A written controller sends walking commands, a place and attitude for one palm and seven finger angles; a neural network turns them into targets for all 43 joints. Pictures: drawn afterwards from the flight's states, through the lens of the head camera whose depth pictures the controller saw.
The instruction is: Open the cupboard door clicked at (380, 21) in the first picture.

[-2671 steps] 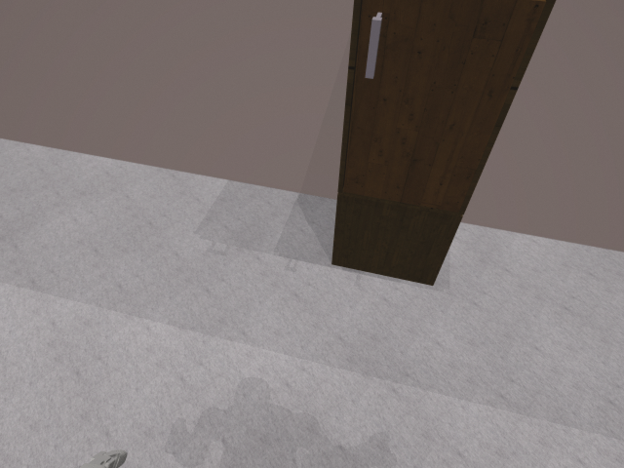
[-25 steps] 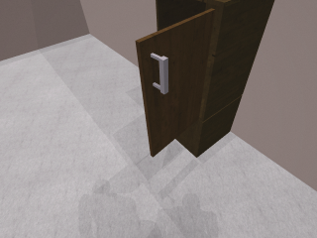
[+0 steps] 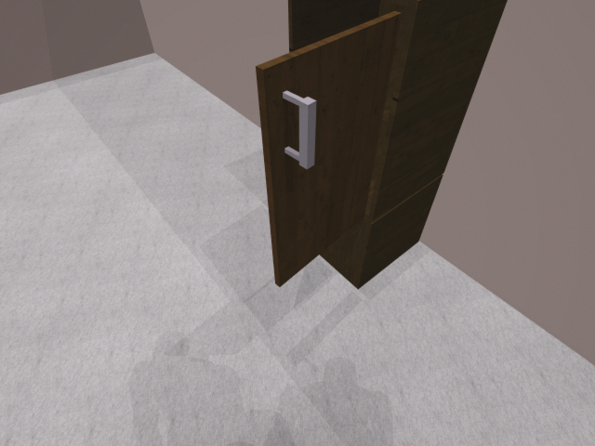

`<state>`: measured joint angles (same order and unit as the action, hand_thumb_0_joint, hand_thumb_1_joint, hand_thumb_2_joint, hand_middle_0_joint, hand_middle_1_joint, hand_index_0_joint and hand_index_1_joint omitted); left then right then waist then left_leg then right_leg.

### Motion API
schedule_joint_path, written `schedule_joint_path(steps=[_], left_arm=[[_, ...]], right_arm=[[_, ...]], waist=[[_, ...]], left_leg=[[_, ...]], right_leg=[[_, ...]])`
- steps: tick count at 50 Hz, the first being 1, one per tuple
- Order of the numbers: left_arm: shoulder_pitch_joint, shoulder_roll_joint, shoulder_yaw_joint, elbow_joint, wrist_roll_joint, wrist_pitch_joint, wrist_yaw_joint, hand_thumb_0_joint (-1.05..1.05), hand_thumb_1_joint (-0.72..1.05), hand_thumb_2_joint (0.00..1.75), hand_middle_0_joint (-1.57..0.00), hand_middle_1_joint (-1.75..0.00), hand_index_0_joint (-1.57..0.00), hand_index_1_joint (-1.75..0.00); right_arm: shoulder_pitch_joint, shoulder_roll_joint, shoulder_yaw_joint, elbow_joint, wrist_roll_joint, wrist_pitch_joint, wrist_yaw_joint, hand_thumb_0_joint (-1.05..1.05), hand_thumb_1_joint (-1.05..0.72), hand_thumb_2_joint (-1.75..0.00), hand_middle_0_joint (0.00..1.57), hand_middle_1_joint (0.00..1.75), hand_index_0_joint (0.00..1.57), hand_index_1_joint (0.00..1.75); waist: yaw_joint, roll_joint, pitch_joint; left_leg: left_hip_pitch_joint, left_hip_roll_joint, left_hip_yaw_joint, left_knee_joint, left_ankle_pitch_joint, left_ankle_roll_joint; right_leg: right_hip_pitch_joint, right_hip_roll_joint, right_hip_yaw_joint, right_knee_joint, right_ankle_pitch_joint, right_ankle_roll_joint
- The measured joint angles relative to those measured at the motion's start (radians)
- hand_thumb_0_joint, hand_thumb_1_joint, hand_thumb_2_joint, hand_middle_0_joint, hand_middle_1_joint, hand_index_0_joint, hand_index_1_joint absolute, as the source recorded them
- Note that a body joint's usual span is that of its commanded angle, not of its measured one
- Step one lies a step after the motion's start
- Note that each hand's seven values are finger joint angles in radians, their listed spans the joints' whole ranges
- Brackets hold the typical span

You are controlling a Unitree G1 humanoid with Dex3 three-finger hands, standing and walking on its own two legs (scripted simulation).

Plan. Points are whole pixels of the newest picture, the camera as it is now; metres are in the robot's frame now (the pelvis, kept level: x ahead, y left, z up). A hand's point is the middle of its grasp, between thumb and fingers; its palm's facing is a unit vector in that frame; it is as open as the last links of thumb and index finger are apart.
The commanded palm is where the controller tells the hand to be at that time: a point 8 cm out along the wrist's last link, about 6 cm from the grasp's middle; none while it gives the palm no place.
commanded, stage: look to check the result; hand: left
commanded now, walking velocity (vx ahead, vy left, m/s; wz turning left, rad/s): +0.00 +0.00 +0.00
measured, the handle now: (298, 130) +0.59 +0.03 +0.13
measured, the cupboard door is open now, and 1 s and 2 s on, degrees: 95 95 95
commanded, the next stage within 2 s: stand and wait in 0.40 s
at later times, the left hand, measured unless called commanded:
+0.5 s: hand out of the picture -0.01 +0.17 -0.17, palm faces +0.08 -0.98 -0.17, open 7.4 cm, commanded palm none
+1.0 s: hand out of the picture +0.02 +0.19 -0.17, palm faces +0.06 -0.98 -0.16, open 7.4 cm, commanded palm none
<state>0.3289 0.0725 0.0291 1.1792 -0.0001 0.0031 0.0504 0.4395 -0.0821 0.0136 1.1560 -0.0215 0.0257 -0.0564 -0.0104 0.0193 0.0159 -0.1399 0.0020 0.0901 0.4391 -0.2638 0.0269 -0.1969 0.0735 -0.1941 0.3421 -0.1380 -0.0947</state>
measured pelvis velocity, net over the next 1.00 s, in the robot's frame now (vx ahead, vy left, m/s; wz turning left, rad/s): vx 0.05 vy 0.04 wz -0.01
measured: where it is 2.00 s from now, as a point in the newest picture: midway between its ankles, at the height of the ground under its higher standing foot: outside the picture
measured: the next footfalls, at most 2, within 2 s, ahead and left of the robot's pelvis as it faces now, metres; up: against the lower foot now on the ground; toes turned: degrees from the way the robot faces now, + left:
none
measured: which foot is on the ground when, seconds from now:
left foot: down 0.00-1.00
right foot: down 0.00-1.00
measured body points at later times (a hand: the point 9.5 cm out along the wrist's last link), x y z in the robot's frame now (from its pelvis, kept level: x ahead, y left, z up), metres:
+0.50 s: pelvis +0.01 +0.02 +0.00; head +0.02 +0.01 +0.45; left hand -0.01 +0.22 -0.16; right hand -0.06 -0.16 -0.17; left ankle -0.01 +0.10 -0.74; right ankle +0.05 -0.03 -0.74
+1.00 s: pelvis +0.05 +0.04 +0.00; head +0.06 +0.03 +0.45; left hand +0.02 +0.24 -0.16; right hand +0.01 -0.15 -0.17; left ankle -0.01 +0.10 -0.74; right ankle +0.05 -0.03 -0.74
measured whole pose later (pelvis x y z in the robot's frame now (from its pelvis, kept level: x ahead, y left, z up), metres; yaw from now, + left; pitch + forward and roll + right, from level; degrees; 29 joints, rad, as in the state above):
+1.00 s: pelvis +0.05 +0.04 +0.00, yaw +0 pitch -1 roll +0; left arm 0.32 0.07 0.01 1.17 0.00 -0.01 0.05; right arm 0.33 -0.11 0.03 1.16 -0.01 -0.01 -0.06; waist 0.00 0.04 0.03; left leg -0.05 -0.05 0.11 0.36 -0.30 0.08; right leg -0.18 0.03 -0.16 0.40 -0.22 -0.07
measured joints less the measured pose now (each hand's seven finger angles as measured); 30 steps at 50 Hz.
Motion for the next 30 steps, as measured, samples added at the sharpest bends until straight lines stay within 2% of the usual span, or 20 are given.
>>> schedule_joint_path(steps=[14, 30], left_arm=[[-0.008, -0.002, 0.001, -0.013, 0.003, -0.002, -0.002, 0.0, 0.91, 0.9, -0.2, -0.3, -0.19, -0.3], [-0.009, -0.005, -0.011, -0.01, 0.002, -0.013, -0.001, 0.0, 0.91, 0.9, -0.2, -0.3, -0.19, -0.3]], right_arm=[[-0.012, 0.012, 0.001, -0.014, -0.003, -0.006, 0.005, 0.0, -0.91, -0.9, 0.19, 0.3, 0.2, 0.3], [-0.046, -0.008, 0.007, -0.005, 0.002, -0.022, 0.003, 0.0, -0.91, -0.9, 0.19, 0.3, 0.2, 0.3]], waist=[[-0.001, 0.01, -0.006], [0.003, 0.014, 0.005]], left_leg=[[-0.022, -0.015, 0.008, 0.003, -0.002, 0.018], [0.026, -0.04, 0.017, -0.041, -0.011, 0.037]], right_leg=[[-0.032, -0.015, 0.008, 0.023, -0.002, -0.001], [-0.016, -0.036, 0.023, 0.042, -0.031, 0.0]])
